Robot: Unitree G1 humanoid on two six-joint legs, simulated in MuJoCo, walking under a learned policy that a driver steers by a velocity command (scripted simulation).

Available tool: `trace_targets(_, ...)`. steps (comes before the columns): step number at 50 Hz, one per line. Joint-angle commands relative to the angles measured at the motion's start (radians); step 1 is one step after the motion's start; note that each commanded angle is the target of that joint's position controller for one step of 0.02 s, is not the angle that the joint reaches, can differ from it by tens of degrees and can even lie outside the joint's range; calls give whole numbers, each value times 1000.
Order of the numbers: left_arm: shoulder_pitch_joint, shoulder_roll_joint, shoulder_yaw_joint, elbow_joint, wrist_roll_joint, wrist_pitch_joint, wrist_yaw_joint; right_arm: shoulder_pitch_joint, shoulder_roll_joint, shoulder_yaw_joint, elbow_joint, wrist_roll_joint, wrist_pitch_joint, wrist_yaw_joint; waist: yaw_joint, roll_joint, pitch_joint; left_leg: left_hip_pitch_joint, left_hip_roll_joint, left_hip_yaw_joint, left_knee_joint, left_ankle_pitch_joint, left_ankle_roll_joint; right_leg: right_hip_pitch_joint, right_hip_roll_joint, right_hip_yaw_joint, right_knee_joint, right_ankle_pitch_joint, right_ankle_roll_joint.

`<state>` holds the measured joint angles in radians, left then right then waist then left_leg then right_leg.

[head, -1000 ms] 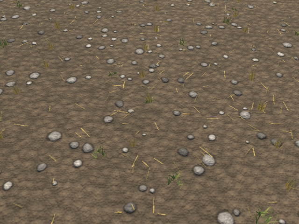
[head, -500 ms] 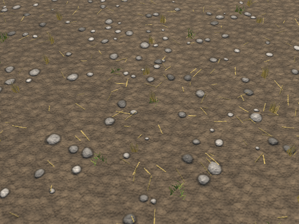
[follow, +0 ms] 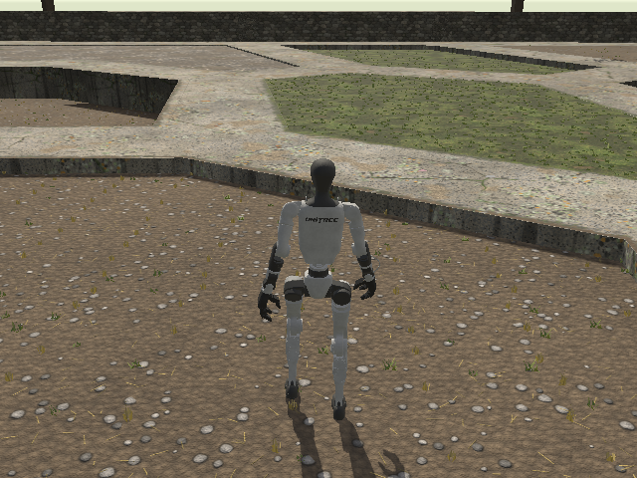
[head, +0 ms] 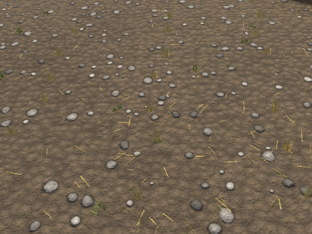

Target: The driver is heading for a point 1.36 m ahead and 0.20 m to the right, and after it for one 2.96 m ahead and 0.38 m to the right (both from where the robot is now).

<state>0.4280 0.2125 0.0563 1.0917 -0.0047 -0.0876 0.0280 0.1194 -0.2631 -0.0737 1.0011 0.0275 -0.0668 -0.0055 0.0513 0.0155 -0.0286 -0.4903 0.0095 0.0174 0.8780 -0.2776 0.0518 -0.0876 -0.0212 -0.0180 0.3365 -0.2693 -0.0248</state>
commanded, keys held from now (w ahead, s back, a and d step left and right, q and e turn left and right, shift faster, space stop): w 1.00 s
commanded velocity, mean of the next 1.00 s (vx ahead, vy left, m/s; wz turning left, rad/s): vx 0.47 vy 0.00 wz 0.00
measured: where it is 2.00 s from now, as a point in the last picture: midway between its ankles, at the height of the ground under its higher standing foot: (164, 140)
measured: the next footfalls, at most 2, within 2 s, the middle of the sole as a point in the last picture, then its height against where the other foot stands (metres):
left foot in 0.26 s outside the picture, level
right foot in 0.78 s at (193, 222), level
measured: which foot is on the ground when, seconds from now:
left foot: up 0.00-0.24, down 0.26-0.80, up 0.82-1.00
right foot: down 0.00-0.28, up 0.30-0.76, down 0.78-1.00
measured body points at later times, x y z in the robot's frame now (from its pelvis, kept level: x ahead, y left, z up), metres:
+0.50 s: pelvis +0.24 +0.08 +0.00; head +0.25 +0.09 +0.45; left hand +0.34 +0.35 -0.13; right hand +0.26 -0.18 -0.14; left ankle +0.22 +0.17 -0.75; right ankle +0.30 -0.08 -0.67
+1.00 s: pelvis +0.53 +0.02 +0.00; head +0.55 +0.01 +0.45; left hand +0.58 +0.28 -0.14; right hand +0.63 -0.25 -0.14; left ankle +0.55 +0.18 -0.67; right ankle +0.56 -0.06 -0.75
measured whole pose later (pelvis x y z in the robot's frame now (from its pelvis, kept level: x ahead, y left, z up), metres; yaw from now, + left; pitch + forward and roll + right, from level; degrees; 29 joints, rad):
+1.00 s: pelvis +0.53 +0.02 +0.00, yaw +1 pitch +0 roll -1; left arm 0.26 0.23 0.06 0.96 0.01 -0.10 -0.03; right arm 0.18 -0.27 -0.07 0.98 0.02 -0.08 -0.01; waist 0.02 0.04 0.03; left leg -0.57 0.11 -0.03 1.09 -0.28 0.05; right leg -0.21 0.06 -0.08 0.33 -0.13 -0.08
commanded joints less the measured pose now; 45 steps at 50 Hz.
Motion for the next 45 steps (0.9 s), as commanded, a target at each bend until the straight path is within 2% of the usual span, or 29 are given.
trace_targets(1, 31, 106, 16, -38, 0, -17, -4, -156, -30, -5, -77, -5, -28, 13, 10, -120, 116, -283, 63, -13, -57, 102, -23, 144, -222, 230, -232, 17, -138)
trace_targets(4, 63, 141, 24, -40, 3, -7, -2, -236, -1, 13, -102, 0, -25, 24, 38, -136, 131, -171, 41, 28, -206, 168, -43, 71, -197, 151, -235, 92, -140)
trace_targets(8, 96, 167, 37, -31, -13, -1, -7, -284, -25, 21, -130, 9, -24, 38, 43, -159, 159, -72, 27, 47, -311, 165, -23, 51, -229, 126, -211, 141, -145)
trace_targets(10, 78, 177, 44, -31, -20, 4, -8, -247, -59, 12, -134, 10, -26, 43, 1, -170, 148, 6, 19, 46, -349, 149, 8, 67, -257, 120, -165, 242, -131)
trace_targets(11, 52, 182, 46, -39, -21, 6, -8, -176, -84, -1, -117, 8, -27, 41, -46, -171, 112, 109, -2, 59, -363, 152, 26, 61, -249, 95, -92, 398, -114)
trace_targets(12, 31, 172, 43, -46, -20, 8, -7, -39, -120, -23, -76, 8, -27, 36, -115, -151, 33, 287, -28, 72, -374, 160, 51, 30, -212, 46, 59, 575, -90)
trace_targets(13, 10, 156, 35, -64, -11, 8, -7, 143, -172, -50, -27, 9, -26, 28, -196, -112, -85, 544, 23, 10, -360, 148, 88, -98, -163, 3, 288, 574, -52)
trace_targets(14, 61, 64, 9, -97, 0, -2, -11, 308, -270, -74, 0, -15, -17, 18, -209, 126, -243, 895, 288, -401, -426, -35, 214, -453, -29, -59, 692, 223, 25)
trace_targets(15, 55, 26, -3, -101, -14, -28, -13, 317, -240, -56, 13, -14, -17, 25, -190, 245, -317, 899, 396, -757, -620, -162, 278, -587, 49, 80, 925, -286, 24)
trace_targets(16, -10, 98, 18, -121, -42, -45, -17, 210, -177, -33, -6, -11, -26, 29, -166, 190, -173, 781, 367, -650, -633, -181, 239, -685, -15, 127, 1026, -245, -1)
trace_targets(17, -68, 124, 24, -136, -48, -53, -16, 122, -120, -17, -31, -10, -31, 32, -136, 130, -79, 645, 329, -502, -639, -106, 204, -690, -68, 99, 1017, -160, -26)
trace_targets(18, -93, 121, 31, -138, -38, -51, -8, 55, -86, -6, -43, -18, -37, 38, -101, 62, -16, 505, 288, -390, -665, -4, 183, -644, -106, 82, 958, -75, -30)
trace_targets(19, -88, 112, 39, -135, -25, -40, 0, 23, -56, 3, -45, -26, -43, 42, -69, 64, 12, 413, 247, -307, -690, 70, 164, -582, -135, 86, 898, -25, -34)
trace_targets(20, -66, 87, 39, -132, -22, -26, 1, 25, -44, 7, -37, -29, -44, 42, -48, 77, 21, 357, 226, -259, -713, 103, 161, -531, -146, 86, 866, -1, -35)
trace_targets(22, -81, 65, 40, -145, -21, -8, 2, 64, -59, 7, -17, -28, -48, 31, -32, 69, 52, 309, 216, -207, -749, 184, 176, -528, -152, 73, 801, 26, -23)
trace_targets(24, -161, 80, 44, -181, -11, -3, 0, 102, -89, 3, -4, -29, -48, 15, -35, 45, 84, 316, 217, -176, -770, 248, 187, -595, -152, 65, 698, 106, 0)
trace_targets(26, -250, 73, 39, -214, -4, -6, -8, 133, -98, 3, 0, -28, -43, 2, -52, 34, 100, 331, 201, -136, -774, 291, 177, -623, -144, 56, 552, 219, 14)
trace_targets(29, -378, 53, 23, -248, -9, -10, -27, 183, -115, 1, 5, -21, -40, -5, -87, 34, 118, 328, 172, -76, -786, 299, 153, -558, -99, 10, 348, 355, 14)
trace_targets(33, -496, 63, 12, -292, -18, -13, -51, 276, -128, -6, 38, -7, -28, -8, -121, 23, 143, 463, 219, -75, -747, 295, 146, -576, -74, 12, 227, 348, -4)
trace_targets(35, -516, 82, 13, -312, -19, -17, -63, 291, -138, -13, 46, -5, -17, -10, -110, 28, 137, 545, 253, -81, -699, 361, 134, -577, -65, 15, 193, 282, -28)
trace_targets(37, -453, 122, 28, -306, -21, -19, -67, 271, -156, -20, 40, -8, -7, -11, -60, 58, 82, 586, 258, -69, -600, 593, 111, -452, -24, -14, 175, 206, -57)
trace_targets(38, -341, 155, 46, -277, -19, -19, -65, 250, -156, -20, 34, -9, 0, -10, 5, 66, 10, 574, 228, -39, -459, 760, 92, -291, 12, -44, 162, 202, -82)
trace_targets(39, -159, 207, 71, -223, -17, -17, -58, 244, -130, -9, 23, -16, 4, -9, 80, 53, -107, 467, 172, -1, -238, 754, 61, -24, 2, -27, 181, 222, -117)
trace_targets(40, 2, 305, 95, -190, 8, -16, -52, 339, -39, 20, 2, -28, -4, -2, 70, -121, -284, 106, 59, 43, 155, 398, 2, 394, -257, 340, 188, 157, -247)
trace_targets(41, 37, 280, 83, -175, -1, -12, -56, 369, 13, 41, 14, -15, -29, 7, 57, -283, -397, -117, -76, -55, 406, -266, -25, 534, -396, 751, -6, 5, -340)
trace_targets(42, -30, 208, 58, -186, -8, -14, -57, 280, -91, 14, -6, 12, -52, 12, 62, -211, -285, -224, -11, -140, 499, -262, 1, 452, -357, 682, -39, -59, -284)
trace_targets(43, -124, 169, 45, -210, -5, -16, -53, 188, -119, 8, -35, 28, -63, 11, 43, -157, -158, -252, 41, -111, 491, -184, 17, 304, -323, 527, -54, -1, -247)
trace_targets(44, -199, 145, 35, -220, 3, -20, -55, 147, -110, 6, -40, 19, -63, 5, 9, -72, -72, -216, 89, -90, 423, -100, 17, 141, -287, 410, -90, 98, -229)
trace_targets(45, -240, 119, 27, -224, 12, -26, -57, 146, -105, -4, -36, 3, -52, -2, -27, -65, -34, -153, 125, -94, 350, -50, 17, 33, -250, 332, -120, 158, -210)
